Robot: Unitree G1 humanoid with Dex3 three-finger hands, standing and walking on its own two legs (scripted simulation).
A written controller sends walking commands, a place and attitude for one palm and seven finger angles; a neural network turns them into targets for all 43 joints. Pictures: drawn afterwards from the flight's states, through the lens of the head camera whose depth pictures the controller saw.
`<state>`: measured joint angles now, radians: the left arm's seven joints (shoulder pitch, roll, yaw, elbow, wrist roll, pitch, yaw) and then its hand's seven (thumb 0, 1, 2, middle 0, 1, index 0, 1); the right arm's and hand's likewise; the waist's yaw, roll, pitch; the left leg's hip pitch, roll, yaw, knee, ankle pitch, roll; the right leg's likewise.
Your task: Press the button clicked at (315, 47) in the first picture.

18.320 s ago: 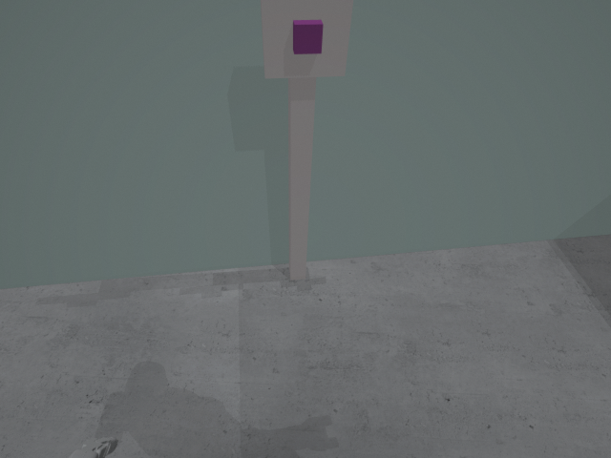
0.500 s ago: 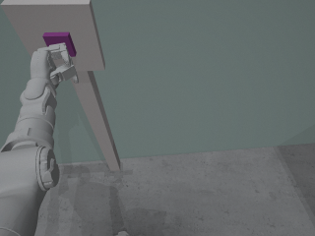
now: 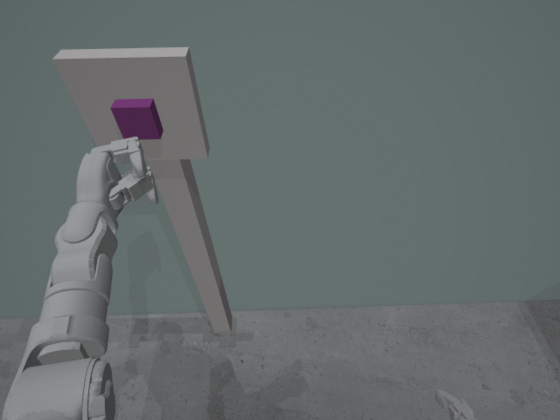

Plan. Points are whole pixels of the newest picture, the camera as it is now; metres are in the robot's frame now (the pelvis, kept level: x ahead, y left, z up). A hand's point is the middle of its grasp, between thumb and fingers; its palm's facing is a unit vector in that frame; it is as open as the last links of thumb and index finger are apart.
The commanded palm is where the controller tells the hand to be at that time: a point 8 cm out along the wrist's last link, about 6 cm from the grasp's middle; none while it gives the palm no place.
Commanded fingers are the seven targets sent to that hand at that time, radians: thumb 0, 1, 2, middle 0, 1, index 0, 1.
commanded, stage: pull the fist back off the button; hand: left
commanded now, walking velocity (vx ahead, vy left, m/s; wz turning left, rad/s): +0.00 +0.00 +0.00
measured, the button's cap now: (138, 118) +0.51 +0.23 +0.18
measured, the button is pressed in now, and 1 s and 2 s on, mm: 0 0 0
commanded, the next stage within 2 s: draw the hand back to the body in 0.28 s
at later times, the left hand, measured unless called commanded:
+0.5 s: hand (137, 198) +0.36 +0.20 +0.16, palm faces +0.09 -1.00 -0.01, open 3.1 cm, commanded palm +0.31 +0.25 +0.16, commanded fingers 0.00 0.90 0.90 -1.30 -1.50 -1.30 -1.50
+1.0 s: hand (91, 259) +0.26 +0.22 +0.16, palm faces +0.24 -0.95 -0.19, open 3.1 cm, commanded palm +0.22 +0.26 +0.17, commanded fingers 0.00 0.90 0.90 -1.30 -1.50 -1.30 -1.50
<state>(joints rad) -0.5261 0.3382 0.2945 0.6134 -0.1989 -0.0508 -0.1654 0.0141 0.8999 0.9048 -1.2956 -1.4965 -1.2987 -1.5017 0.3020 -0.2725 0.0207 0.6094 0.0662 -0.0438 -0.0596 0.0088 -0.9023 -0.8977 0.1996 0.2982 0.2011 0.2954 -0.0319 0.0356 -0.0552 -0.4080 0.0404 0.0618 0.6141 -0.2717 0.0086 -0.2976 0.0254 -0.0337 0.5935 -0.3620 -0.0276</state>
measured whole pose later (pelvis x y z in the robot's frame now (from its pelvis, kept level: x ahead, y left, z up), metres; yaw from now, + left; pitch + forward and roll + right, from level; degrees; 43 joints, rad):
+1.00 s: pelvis -0.02 +0.00 +0.01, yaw +1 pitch -4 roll +0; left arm 0.04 0.31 0.22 -0.06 -0.16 0.02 -0.04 0.01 0.90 0.90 -1.30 -1.50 -1.30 -1.50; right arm 0.16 -0.25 0.05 0.61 0.04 -0.11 -0.09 0.01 -0.90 -0.90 0.20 0.30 0.20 0.30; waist 0.03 0.06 0.00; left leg -0.22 0.03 0.05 0.48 -0.19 0.00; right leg -0.10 0.03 -0.05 0.45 -0.29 -0.03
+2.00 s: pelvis +0.01 +0.00 +0.02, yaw +0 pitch -5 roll +0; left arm 0.52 0.32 0.27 -0.47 -0.07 -0.09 0.10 0.01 0.89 0.90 -1.30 -1.50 -1.30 -1.50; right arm 0.18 -0.21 0.03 0.62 -0.01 -0.06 -0.08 0.01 -0.90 -0.90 0.20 0.30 0.20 0.30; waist 0.07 0.06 0.02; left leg -0.12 0.03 0.06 0.42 -0.21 0.01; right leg 0.01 0.02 -0.03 0.35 -0.27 -0.02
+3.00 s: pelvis -0.13 +0.06 -0.01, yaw +1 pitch -1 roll -5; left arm 0.53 0.42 0.39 -0.60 -0.02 -0.25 0.16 0.01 0.89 0.90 -1.31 -1.50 -1.31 -1.50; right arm 0.20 -0.20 -0.01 0.60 -0.02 -0.09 -0.07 0.01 -0.90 -0.90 0.20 0.30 0.20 0.30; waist -0.02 0.04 0.05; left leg -0.49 0.03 0.04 0.55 -0.04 0.09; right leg -0.42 0.09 0.03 0.93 -0.45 0.00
